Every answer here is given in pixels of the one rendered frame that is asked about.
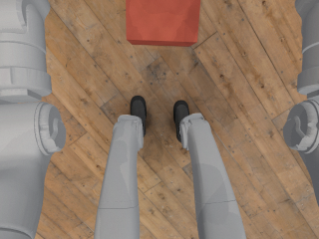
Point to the robot left forearm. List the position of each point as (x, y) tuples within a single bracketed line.
[(23, 67)]

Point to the robot left upper arm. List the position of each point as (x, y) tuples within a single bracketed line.
[(29, 134)]

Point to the robot right upper arm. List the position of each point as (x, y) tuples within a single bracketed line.
[(301, 133)]

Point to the robot right forearm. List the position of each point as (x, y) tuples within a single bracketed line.
[(308, 79)]

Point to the carton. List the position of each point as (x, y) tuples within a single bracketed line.
[(162, 22)]

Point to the right robot foot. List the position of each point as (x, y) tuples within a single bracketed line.
[(180, 111)]

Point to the left robot thigh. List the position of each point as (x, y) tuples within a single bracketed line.
[(118, 212)]

